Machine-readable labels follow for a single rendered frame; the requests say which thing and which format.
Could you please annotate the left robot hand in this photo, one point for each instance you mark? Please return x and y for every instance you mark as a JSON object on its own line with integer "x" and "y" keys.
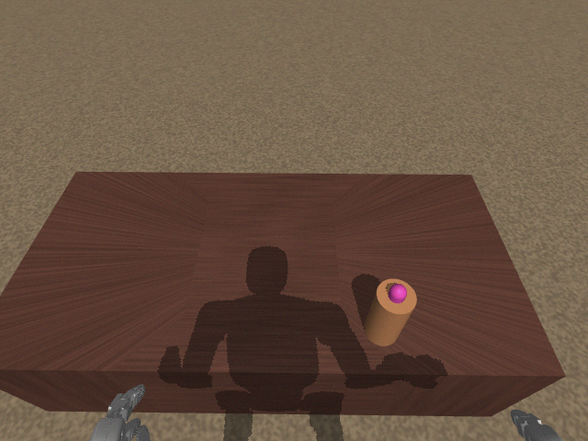
{"x": 113, "y": 427}

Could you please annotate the right robot hand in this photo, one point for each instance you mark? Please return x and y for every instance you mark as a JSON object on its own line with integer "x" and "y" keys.
{"x": 531, "y": 428}

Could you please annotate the bottle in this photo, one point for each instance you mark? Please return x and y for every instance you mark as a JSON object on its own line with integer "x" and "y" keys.
{"x": 391, "y": 308}

